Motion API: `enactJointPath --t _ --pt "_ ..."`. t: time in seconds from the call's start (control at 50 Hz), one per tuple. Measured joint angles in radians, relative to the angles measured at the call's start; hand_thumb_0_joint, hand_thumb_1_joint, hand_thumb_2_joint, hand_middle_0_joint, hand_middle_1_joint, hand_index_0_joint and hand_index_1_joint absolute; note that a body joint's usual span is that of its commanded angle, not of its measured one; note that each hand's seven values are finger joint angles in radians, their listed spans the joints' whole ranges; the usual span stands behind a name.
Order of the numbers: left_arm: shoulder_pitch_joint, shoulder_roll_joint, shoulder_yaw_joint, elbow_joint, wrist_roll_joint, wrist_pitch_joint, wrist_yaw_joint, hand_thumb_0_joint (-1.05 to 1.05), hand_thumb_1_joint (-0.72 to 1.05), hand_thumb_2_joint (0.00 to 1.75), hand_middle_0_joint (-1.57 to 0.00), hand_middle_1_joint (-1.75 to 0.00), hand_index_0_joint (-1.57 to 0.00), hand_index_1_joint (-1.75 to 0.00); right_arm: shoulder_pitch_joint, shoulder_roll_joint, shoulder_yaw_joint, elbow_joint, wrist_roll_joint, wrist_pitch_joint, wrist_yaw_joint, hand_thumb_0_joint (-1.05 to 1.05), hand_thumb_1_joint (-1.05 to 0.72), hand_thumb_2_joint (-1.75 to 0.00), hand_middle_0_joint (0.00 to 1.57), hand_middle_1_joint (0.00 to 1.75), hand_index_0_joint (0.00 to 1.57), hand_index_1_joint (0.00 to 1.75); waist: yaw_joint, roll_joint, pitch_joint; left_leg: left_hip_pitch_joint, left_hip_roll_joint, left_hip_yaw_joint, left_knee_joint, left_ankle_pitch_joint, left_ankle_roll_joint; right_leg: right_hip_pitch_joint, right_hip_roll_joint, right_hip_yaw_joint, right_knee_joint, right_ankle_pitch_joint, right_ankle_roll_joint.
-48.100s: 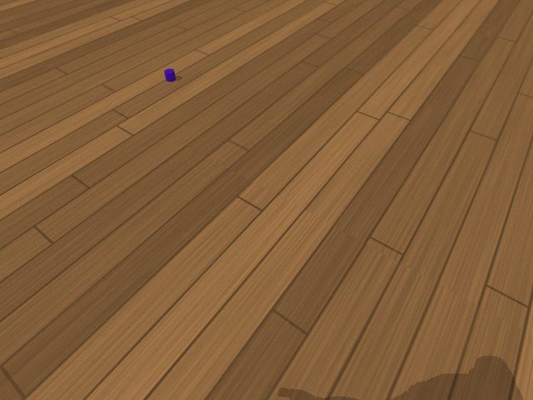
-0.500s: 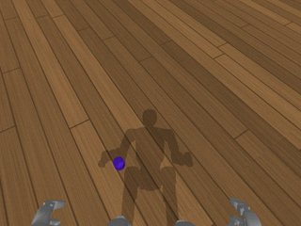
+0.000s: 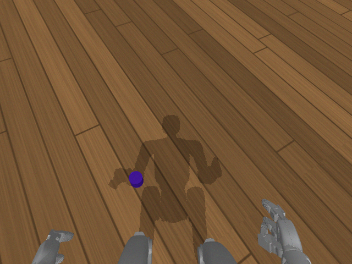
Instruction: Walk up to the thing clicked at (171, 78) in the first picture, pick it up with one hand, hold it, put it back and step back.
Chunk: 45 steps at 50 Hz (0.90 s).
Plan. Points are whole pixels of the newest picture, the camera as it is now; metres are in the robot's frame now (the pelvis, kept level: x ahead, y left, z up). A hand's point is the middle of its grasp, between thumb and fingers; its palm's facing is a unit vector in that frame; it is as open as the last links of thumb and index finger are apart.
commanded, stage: rise first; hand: left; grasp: from above
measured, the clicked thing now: (136, 179) +0.51 +0.18 -0.65
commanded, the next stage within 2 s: none
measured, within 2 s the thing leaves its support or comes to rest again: neither
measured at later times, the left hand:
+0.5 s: hand (94, 227) +0.23 +0.25 -0.28, palm faces -0.42 -0.51 -0.75, open 14.1 cm
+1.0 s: hand (113, 196) +0.36 +0.23 -0.43, palm faces -0.45 -0.06 -0.89, open 14.0 cm
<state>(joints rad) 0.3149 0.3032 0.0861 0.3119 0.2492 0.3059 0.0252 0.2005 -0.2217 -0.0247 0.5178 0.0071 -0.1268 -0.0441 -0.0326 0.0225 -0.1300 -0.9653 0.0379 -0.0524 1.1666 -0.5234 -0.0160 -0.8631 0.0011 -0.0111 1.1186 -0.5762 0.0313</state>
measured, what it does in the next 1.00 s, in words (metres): lowers itself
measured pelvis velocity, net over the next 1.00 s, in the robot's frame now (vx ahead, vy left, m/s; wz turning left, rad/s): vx -0.10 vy -0.01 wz -0.11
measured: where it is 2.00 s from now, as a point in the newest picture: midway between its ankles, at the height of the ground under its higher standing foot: outside the picture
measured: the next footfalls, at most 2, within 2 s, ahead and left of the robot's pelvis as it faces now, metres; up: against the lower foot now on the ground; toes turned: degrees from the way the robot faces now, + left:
none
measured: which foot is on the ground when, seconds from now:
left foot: down 0.00-1.00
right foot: down 0.00-1.00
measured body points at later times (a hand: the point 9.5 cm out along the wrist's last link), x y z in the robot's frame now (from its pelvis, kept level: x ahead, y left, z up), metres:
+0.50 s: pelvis -0.06 +0.00 -0.14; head +0.11 +0.00 +0.28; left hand +0.25 +0.27 -0.24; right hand +0.12 -0.28 -0.25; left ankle +0.02 +0.12 -0.65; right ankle -0.02 -0.14 -0.65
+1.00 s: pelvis -0.10 -0.01 -0.29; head +0.13 +0.01 +0.10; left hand +0.38 +0.24 -0.38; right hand -0.06 -0.29 -0.41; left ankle +0.02 +0.12 -0.65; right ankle -0.02 -0.14 -0.65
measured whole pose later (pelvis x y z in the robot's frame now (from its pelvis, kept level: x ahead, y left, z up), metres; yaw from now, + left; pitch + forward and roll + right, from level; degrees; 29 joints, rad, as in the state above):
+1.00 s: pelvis -0.10 -0.01 -0.29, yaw -6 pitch +34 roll -5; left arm -0.80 0.62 0.06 1.19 1.12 -0.16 0.26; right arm 0.16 -0.26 -0.04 0.76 -0.07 -0.04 0.06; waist -0.14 0.01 -0.10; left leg -2.15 0.04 -0.14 2.16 -0.61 -0.04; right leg -2.05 0.06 -0.03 2.15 -0.71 0.04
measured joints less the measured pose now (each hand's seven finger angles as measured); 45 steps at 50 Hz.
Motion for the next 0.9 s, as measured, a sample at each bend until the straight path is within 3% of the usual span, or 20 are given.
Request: enactJointPath --t 0.12,0.2,0.38,0.64,0.8,0.9 --pt "0.011 0.006 -0.015 -0.022 0.022 -0.005 0.011 0.00 -0.53 0.98 -0.08 -1.04 -0.07 -1.05 0.001 0.002 0.004 -0.006 -0.001 -0.011 -0.004 0.01 -0.88 -0.90 0.20 0.30 0.20 0.30 -0.002 0.006 -0.005 -0.059 -0.001 -0.005 0.052 -0.013 0.001 -0.056 0.001 -0.003 0.051 -0.015 0.002" --pt "-0.044 0.024 -0.025 0.049 0.071 -0.051 0.022 0.00 -0.54 0.98 -0.08 -1.04 -0.07 -1.05 -0.009 -0.006 0.009 -0.001 -0.003 -0.033 -0.002 0.01 -0.89 -0.90 0.20 0.30 0.20 0.30 -0.006 0.006 -0.016 -0.136 -0.002 -0.006 0.111 -0.024 0.002 -0.134 0.000 -0.001 0.116 -0.030 0.002" --pt "-0.307 0.076 -0.036 0.245 0.267 -0.201 0.077 0.00 -0.55 0.98 -0.09 -1.05 -0.08 -1.06 -0.078 -0.045 -0.010 0.062 -0.004 -0.072 0.028 0.01 -0.89 -0.90 0.20 0.30 0.20 0.30 -0.010 -0.006 -0.051 -0.462 -0.007 -0.002 0.381 -0.079 -0.003 -0.471 0.002 0.016 0.417 -0.105 0.004" --pt "-0.768 0.156 -0.045 0.566 0.536 -0.315 0.124 0.00 -0.54 1.02 -0.09 -1.07 -0.08 -1.08 -0.102 -0.046 -0.033 0.169 -0.014 -0.021 0.072 0.01 -0.88 -0.90 0.20 0.30 0.20 0.30 -0.009 0.010 -0.045 -0.873 0.005 -0.030 0.696 -0.089 -0.019 -0.888 0.032 0.009 0.751 -0.130 -0.003" --pt "-0.963 0.238 -0.042 0.745 0.711 -0.420 0.167 0.00 -0.52 1.02 -0.09 -1.07 -0.08 -1.07 -0.065 -0.040 -0.023 0.218 -0.039 0.024 0.093 0.01 -0.87 -0.90 0.20 0.30 0.20 0.30 -0.042 -0.002 -0.012 -1.053 0.009 -0.058 0.859 -0.091 -0.027 -1.064 0.049 -0.005 0.910 -0.132 -0.002" --pt "-1.045 0.276 -0.033 0.805 0.798 -0.449 0.205 0.00 -0.52 1.03 -0.08 -1.07 -0.08 -1.07 -0.048 -0.039 -0.023 0.237 -0.057 0.055 0.100 0.01 -0.87 -0.90 0.20 0.30 0.20 0.30 -0.071 -0.006 0.015 -1.132 0.005 -0.074 0.939 -0.089 -0.028 -1.135 0.055 -0.013 0.984 -0.131 0.003"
